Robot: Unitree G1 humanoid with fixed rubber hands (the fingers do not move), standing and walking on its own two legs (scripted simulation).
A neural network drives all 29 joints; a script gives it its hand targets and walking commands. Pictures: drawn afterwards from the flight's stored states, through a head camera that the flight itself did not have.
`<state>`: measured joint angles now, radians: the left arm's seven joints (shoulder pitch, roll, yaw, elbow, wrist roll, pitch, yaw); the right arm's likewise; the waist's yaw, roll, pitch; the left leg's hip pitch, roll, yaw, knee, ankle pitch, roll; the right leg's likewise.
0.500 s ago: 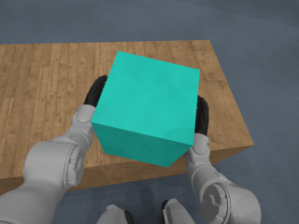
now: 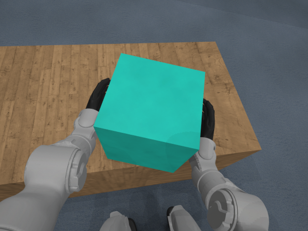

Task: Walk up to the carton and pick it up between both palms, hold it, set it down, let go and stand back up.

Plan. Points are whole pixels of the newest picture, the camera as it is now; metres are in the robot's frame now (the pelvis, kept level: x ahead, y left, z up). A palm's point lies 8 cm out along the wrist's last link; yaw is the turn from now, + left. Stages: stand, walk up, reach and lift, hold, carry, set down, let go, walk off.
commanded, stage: reach and lift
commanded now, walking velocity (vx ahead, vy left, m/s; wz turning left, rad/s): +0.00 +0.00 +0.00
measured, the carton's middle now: (150, 120) +0.41 -0.03 -0.02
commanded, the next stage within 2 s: none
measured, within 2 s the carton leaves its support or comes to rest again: leaves its support in 0.52 s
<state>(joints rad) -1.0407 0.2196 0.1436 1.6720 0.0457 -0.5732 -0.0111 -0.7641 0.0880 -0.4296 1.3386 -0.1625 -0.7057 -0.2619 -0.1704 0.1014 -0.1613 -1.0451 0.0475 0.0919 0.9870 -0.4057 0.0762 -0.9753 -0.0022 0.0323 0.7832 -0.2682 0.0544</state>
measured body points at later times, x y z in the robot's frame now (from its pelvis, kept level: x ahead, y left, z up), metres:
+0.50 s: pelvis -0.01 +0.00 +0.00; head +0.09 +0.03 +0.44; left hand +0.44 +0.11 +0.00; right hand +0.35 -0.18 +0.00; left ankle +0.03 +0.03 -0.67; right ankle +0.06 -0.20 -0.67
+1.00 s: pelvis -0.03 +0.00 +0.02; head -0.04 +0.04 +0.47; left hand +0.42 +0.13 +0.15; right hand +0.36 -0.17 +0.13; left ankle +0.03 +0.03 -0.67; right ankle +0.05 -0.20 -0.67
